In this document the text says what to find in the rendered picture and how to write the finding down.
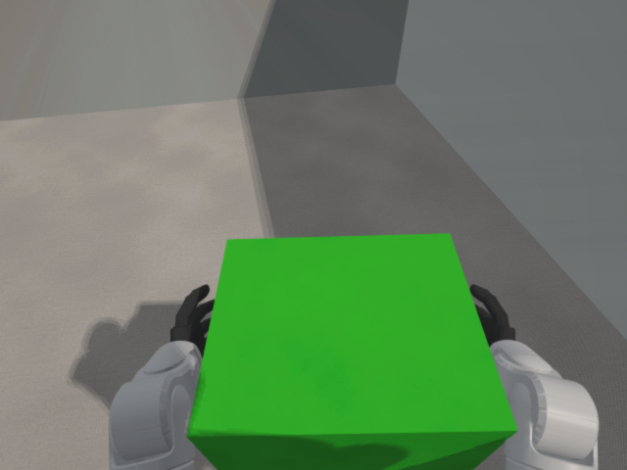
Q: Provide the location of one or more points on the right robot hand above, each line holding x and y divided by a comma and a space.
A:
495, 323

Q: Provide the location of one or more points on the left robot forearm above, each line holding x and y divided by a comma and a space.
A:
149, 416

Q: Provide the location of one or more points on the left robot hand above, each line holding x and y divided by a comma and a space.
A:
187, 323

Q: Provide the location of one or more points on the right robot forearm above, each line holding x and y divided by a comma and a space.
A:
556, 419

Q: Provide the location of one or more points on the carton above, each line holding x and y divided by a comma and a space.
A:
347, 353

